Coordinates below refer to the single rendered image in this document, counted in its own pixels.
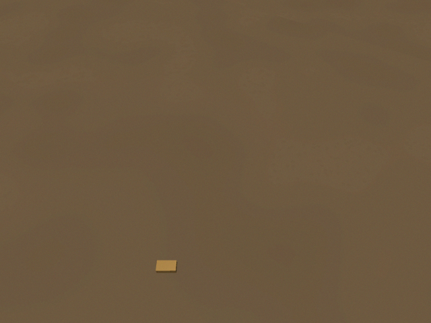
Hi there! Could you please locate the small box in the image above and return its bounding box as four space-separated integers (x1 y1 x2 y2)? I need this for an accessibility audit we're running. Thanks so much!
156 260 177 273

